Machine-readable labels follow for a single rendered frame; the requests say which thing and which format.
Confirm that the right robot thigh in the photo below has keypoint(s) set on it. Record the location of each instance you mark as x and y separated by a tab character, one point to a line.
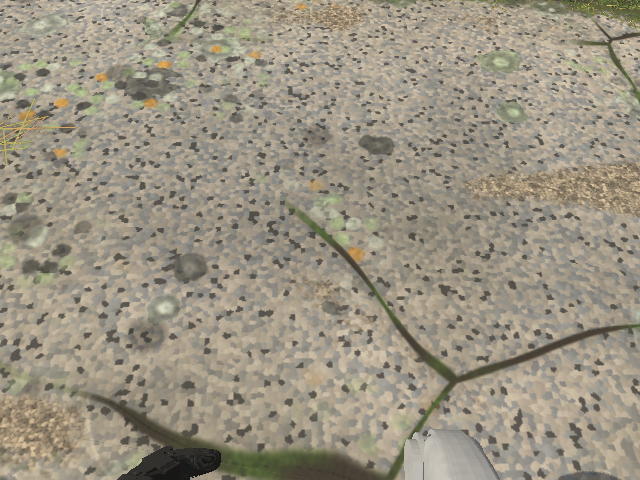
446	455

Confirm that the left robot hand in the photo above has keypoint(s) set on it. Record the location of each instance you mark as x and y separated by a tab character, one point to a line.
179	464

